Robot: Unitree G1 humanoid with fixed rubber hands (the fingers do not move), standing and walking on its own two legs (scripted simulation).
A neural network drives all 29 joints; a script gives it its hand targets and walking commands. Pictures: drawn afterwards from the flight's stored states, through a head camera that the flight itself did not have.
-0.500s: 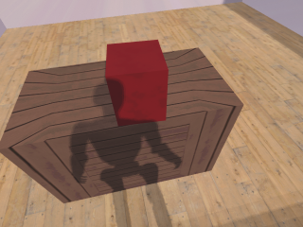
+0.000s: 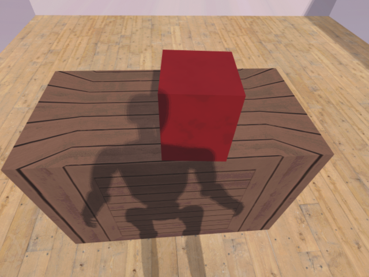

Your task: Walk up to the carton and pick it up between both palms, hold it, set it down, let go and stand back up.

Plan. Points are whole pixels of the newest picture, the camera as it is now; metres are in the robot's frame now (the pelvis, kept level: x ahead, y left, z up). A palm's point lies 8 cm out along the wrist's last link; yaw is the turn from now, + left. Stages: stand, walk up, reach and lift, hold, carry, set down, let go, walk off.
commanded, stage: walk up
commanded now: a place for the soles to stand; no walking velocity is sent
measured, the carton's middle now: (195, 107) +0.57 -0.03 +0.04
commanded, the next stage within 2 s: none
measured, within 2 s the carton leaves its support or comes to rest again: neither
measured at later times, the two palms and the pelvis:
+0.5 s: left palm (98, 248) +0.23 +0.22 -0.11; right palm (345, 258) +0.19 -0.39 -0.13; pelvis +0.11 -0.07 -0.02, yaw +4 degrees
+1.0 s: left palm out of the picture +0.15 +0.23 -0.13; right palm (325, 214) +0.30 -0.38 -0.12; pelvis +0.13 -0.09 -0.02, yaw +8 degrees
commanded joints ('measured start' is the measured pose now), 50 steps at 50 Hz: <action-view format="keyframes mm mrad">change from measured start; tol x32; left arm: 1 -12 183 20 -135 -18 -42 11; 50 -152 203 -18 -69 -34 -81 73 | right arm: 1 34 -279 -70 -125 -3 -26 -41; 50 -205 -250 -31 -97 10 52 -32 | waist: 1 6 161 12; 50 -11 39 -152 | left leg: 1 245 374 -417 -310 543 203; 14 -171 165 -127 59 666 72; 18 -269 -4 -84 679 -231 -16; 29 37 70 -26 57 -9 3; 32 -279 430 -762 -410 -261 244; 37 -114 288 -381 -107 338 197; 42 -297 108 -139 332 259 -3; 44 -229 82 -113 283 -236 -17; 50 3 192 -283 -8 329 83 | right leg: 1 -401 -61 91 139 95 -24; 14 178 13 -66 -386 473 -77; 18 125 -413 590 -708 108 -315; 28 -183 -288 208 -505 170 -198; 33 -261 17 86 175 -100 1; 40 -52 16 -5 -432 184 -20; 44 -36 -325 585 -495 603 -289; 50 -174 -31 140 -318 445 -51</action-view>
